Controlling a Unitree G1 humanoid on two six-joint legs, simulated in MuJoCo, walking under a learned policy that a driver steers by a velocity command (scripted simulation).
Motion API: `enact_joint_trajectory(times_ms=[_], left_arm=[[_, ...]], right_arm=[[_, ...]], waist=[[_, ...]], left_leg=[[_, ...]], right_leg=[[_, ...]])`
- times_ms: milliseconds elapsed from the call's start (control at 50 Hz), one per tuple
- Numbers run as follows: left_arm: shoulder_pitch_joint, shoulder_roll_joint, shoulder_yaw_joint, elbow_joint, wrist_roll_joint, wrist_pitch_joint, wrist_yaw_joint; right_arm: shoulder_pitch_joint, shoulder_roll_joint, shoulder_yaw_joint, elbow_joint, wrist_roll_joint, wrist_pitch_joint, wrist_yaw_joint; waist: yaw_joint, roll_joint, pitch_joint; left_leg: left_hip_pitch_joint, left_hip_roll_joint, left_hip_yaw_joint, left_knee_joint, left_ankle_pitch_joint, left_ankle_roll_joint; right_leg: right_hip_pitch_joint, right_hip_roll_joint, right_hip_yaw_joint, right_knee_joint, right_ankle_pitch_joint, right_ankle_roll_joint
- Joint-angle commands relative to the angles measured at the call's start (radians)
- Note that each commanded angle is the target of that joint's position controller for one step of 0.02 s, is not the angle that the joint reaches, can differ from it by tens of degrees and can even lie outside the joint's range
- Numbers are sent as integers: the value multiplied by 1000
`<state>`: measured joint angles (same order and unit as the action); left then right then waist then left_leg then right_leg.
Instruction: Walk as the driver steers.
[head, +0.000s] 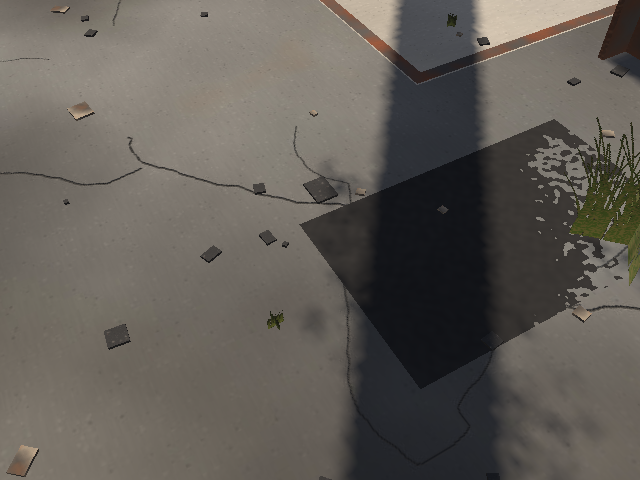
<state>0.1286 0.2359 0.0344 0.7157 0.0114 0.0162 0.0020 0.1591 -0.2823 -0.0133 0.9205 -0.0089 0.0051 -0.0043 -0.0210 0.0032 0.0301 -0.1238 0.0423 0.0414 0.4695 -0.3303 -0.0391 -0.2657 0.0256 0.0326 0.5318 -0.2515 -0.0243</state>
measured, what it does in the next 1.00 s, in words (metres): walks ahead: right foot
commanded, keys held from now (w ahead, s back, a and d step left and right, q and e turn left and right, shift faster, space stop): no key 0.38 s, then w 0.32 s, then w+q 0.30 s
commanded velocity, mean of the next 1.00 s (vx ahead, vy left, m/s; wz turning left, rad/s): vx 0.21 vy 0.00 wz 0.07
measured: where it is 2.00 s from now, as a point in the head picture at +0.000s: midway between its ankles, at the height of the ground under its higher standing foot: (307, 469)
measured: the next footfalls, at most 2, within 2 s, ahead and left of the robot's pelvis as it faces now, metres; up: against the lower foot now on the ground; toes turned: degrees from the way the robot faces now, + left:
right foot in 0.84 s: +0.19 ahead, -0.12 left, +0.00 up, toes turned +1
left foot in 1.34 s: +0.49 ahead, +0.15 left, +0.00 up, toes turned +21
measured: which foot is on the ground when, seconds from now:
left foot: down 0.00-0.84, up 0.86-1.00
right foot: down 0.00-0.64, up 0.66-0.82, down 0.84-1.00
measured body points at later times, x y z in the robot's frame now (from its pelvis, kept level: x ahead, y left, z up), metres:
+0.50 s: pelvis +0.00 +0.00 +0.00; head +0.00 +0.00 +0.45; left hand +0.10 +0.27 -0.13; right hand +0.02 -0.26 -0.15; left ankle -0.05 +0.14 -0.73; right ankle +0.02 -0.10 -0.73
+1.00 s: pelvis +0.17 -0.03 +0.01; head +0.18 -0.04 +0.46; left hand +0.22 +0.24 -0.12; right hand +0.24 -0.30 -0.13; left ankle +0.09 +0.12 -0.64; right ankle +0.15 -0.12 -0.74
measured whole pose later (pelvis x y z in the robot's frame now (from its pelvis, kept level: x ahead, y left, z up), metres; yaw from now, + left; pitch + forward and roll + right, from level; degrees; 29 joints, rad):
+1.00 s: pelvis +0.17 -0.03 +0.01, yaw +7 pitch +0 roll +0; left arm 0.22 0.24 0.05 0.96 0.00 -0.11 -0.01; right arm 0.33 -0.27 -0.07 0.95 0.05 -0.07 -0.02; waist 0.01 0.03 0.00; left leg -0.44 0.06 -0.07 1.15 -0.28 0.05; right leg -0.12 0.02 -0.12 0.38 -0.26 -0.05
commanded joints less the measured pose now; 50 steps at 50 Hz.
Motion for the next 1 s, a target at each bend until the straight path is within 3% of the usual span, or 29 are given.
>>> enact_joint_trajectory(times_ms=[20, 380, 400, 440, 500, 580, 620, 640, 660, 680, 720, 760, 800, 820, 840, 860, 880, 900, 920, 960, 1000], left_arm=[[-24, 127, 37, -41, -1, -14, 4], [-19, 121, 36, 156, -7, -11, 30], [-3, 118, 35, 174, -9, -9, 31], [15, 139, 44, 195, -18, -5, 34], [18, 134, 46, 204, -26, -29, 27], [31, 123, 48, 213, -41, -72, 6], [-30, 95, 40, 193, -42, -92, -2], [-80, 67, 32, 173, -40, -108, -8], [-111, 52, 25, 150, -40, -125, -16], [-151, 66, 24, 137, -36, -138, -20], [-209, 67, 19, 113, -42, -150, -33], [-182, 77, 18, 114, -55, -151, -47], [43, 96, 37, 192, -56, -142, -48], [169, 147, 64, 233, -47, -130, -40], [323, 217, 92, 256, -37, -117, -20], [414, 300, 100, 262, -20, -112, -9], [342, 225, 72, 252, -8, -121, -7], [234, 170, 52, 231, -16, -129, -7], [163, 128, 40, 218, -23, -136, -12], [118, 80, 27, 225, -8, -138, -18], [137, 70, 24, 240, 1, -136, -12]], right_arm=[[20, -110, -25, -17, 1, 0, -9], [74, -89, -22, 94, 0, -7, -35], [98, -81, -21, 107, 2, -6, -36], [99, -85, -24, 104, 11, -6, -41], [127, -71, -22, 90, 17, -30, -43], [181, -59, -21, 92, 25, -75, -27], [252, -77, -26, 106, 31, -91, -20], [323, -116, -38, 127, 37, -95, -18], [349, -166, -53, 141, 43, -97, -16], [369, -150, -53, 144, 41, -97, -13], [419, -126, -53, 147, 28, -93, -6], [346, -133, -56, 111, 32, -75, -7], [192, -149, -57, 54, 36, -60, -11], [173, -146, -57, 35, 34, -63, -14], [138, -116, -48, 8, 25, -68, -16], [204, 11, -18, -27, 23, -84, -22], [199, -36, -36, -22, 54, -96, -26], [184, -54, -45, -29, 75, -104, -23], [182, -43, -46, -19, 72, -105, -22], [195, -34, -63, -3, 56, -91, -18], [204, -12, -68, -9, 54, -72, -1]], waist=[[-3, -22, -89], [1, -16, -18], [0, -19, -35], [10, -12, 9], [7, -36, 93], [1, -22, 79], [-31, 42, 82], [-56, 128, 89], [-51, 219, 120], [-65, 195, 144], [-87, 157, 131], [-46, 139, 103], [94, 155, 25], [154, 126, -46], [235, 13, -133], [208, -268, -251], [177, -190, -182], [126, -132, -38], [97, -96, 25], [57, -95, 53], [37, -102, 32]], left_leg=[[-42, 27, -26, -57, 204, 10], [-87, 16, -12, -95, 92, 11], [-84, 6, 0, -94, 8, 15], [-135, -6, 4, -63, -199, 47], [-210, 11, -34, -33, -331, 91], [-197, 33, -91, -26, -289, 135], [-82, 77, -185, -105, -300, 180], [30, 152, -315, -184, -299, 225], [126, 282, -472, -243, -191, 276], [181, 335, -519, -231, -2, 296], [302, 354, -504, -203, 214, 290], [232, 308, -410, -215, 240, 243], [-77, 181, -242, -165, 345, 177], [-207, 122, -175, -49, 449, 141], [-344, 36, -90, 210, 393, 79], [-501, -76, -73, 579, -146, 32], [-567, -57, -208, 763, -212, 44], [-631, -3, -215, 802, -130, 74], [-613, 39, -202, 778, -30, 89], [-545, 75, -186, 704, 86, 104], [-524, 75, -156, 683, 121, 104]], right_leg=[[129, -98, 105, -61, 424, -60], [101, -61, 66, -110, 196, -34], [104, -49, 57, -117, 71, -35], [39, -27, 48, -119, -295, -50], [-52, -61, 105, -141, -477, -83], [-52, -89, 152, -112, -416, -108], [-155, -37, 70, -15, -313, -86], [-268, 11, -14, 108, -222, -58], [-391, 11, -79, 208, -129, -44], [-478, -18, -65, 248, -183, -49], [-593, -56, -49, 293, -319, -55], [-453, -67, -52, 156, -202, -52], [81, 25, -119, -22, 119, -38], [322, 35, -112, 12, 165, -36], [513, -104, 57, -46, 21, -72], [634, -401, 553, -253, -153, -198], [527, -445, 686, -324, -212, -230], [424, -429, 534, -329, -176, -205], [339, -376, 384, -344, -78, -169], [263, -281, 143, -350, 163, -99], [258, -256, 34, -345, 338, -89]])
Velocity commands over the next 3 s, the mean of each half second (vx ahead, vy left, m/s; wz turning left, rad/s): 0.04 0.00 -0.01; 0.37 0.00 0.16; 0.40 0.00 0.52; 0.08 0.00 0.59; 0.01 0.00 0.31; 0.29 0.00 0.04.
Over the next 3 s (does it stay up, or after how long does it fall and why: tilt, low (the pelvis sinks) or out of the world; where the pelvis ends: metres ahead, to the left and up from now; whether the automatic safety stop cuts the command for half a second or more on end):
stays up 0.54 0.21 -0.01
